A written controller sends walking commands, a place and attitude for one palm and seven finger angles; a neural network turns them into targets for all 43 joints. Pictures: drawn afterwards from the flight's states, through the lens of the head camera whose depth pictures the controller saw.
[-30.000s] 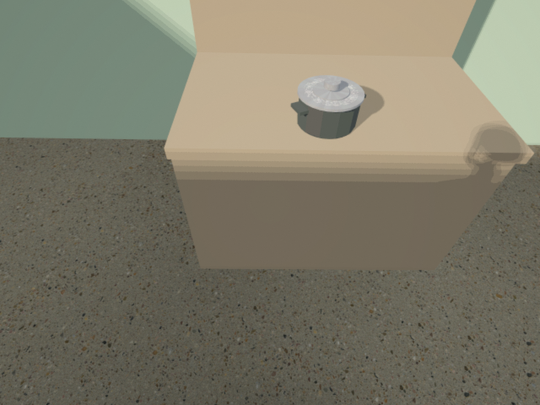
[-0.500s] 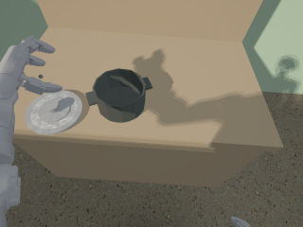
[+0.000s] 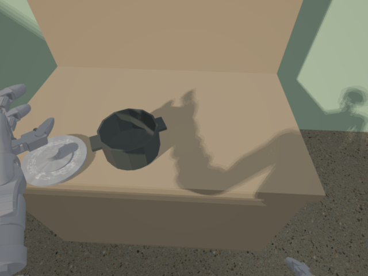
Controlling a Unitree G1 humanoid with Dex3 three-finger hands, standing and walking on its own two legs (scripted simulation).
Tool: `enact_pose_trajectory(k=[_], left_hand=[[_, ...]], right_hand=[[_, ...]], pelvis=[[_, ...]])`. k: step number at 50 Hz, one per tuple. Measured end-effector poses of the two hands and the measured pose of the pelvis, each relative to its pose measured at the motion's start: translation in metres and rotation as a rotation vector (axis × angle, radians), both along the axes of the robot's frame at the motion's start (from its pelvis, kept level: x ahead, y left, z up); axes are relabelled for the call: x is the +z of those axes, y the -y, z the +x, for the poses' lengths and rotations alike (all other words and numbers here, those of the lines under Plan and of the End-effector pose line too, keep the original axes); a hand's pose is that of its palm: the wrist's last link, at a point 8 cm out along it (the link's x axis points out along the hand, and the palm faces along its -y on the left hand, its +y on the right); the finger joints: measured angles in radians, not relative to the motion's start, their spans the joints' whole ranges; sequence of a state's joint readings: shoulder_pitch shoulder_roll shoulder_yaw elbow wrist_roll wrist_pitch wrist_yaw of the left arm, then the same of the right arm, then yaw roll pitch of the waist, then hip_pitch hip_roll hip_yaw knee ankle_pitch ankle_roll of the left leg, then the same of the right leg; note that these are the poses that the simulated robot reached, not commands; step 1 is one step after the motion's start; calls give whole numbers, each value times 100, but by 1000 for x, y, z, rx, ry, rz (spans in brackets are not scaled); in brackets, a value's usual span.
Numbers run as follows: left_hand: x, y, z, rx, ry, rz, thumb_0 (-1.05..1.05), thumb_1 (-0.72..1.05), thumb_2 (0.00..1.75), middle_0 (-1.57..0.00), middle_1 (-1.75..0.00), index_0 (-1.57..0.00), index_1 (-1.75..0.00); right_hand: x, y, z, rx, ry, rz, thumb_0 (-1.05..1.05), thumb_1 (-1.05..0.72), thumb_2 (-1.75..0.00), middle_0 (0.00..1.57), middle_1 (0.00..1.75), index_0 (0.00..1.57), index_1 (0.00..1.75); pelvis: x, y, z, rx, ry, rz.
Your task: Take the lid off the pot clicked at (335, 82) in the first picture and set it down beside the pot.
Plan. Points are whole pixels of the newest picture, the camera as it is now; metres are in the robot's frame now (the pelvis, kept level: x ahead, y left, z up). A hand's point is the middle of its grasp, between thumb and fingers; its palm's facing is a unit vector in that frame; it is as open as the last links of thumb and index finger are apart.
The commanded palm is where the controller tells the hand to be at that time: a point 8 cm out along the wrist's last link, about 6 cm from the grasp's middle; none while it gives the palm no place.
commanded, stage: draw the hand back to the body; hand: left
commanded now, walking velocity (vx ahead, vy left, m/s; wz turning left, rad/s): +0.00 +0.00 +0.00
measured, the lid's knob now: (51, 153) +0.44 +0.43 -0.05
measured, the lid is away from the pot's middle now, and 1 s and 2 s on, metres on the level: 0.23 0.23 0.23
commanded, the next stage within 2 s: step back with the hand held close in 1.16 s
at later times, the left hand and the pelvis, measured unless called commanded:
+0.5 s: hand (42, 167) +0.26 +0.26 +0.16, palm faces +0.48 -0.83 -0.29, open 7.5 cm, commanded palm +0.20 +0.29 +0.17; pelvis -0.01 -0.03 +0.00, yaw +0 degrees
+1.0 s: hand (36, 218) +0.17 +0.23 +0.15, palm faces +0.38 -0.86 -0.34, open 7.4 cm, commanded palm +0.11 +0.27 +0.17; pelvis -0.02 -0.01 +0.00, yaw +0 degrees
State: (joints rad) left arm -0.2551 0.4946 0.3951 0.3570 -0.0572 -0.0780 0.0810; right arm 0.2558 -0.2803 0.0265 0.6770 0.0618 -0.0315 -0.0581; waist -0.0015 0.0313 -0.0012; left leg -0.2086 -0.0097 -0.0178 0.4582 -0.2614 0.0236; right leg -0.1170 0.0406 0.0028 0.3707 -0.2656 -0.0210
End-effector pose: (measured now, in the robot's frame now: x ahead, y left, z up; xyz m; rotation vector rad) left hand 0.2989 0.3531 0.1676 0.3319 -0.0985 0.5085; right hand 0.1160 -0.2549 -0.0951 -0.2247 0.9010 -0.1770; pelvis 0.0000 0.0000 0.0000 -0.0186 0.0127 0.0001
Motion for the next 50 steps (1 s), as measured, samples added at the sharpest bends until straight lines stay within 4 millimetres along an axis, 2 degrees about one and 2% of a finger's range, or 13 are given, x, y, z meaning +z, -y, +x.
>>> enact_pose_trajectory(k=[12, 19, 33, 50], left_hand=[[0, 30, -40, 5, 11, 9, 1, 65, 76, -23, -50, -23, -49], [0, 45, -64, -7, 23, 14, 1, 79, 84, -22, -38, -22, -38], [-2, 64, -112, -52, 42, 31, 1, 88, 89, -21, -31, -21, -30], [0, 81, -166, -141, 14, 66, 2, 89, 90, -21, -30, -21, -30]], right_hand=[[7, 6, 36, 42, 125, 47, 1, -91, -90, 20, 30, 21, 30], [12, 4, 48, 71, 176, 57, 1, -91, -90, 20, 30, 21, 30], [17, -5, 49, 90, 217, 58, 1, -91, -90, 20, 30, 21, 30], [27, -33, 50, 128, 269, 64, 2, -91, -90, 20, 30, 21, 30]], pelvis=[[0, 23, -2, 4, 36, 10], [0, 29, -4, 8, 53, 13], [2, 27, -10, 7, 81, 13], [2, 10, -15, 4, 95, 7]])
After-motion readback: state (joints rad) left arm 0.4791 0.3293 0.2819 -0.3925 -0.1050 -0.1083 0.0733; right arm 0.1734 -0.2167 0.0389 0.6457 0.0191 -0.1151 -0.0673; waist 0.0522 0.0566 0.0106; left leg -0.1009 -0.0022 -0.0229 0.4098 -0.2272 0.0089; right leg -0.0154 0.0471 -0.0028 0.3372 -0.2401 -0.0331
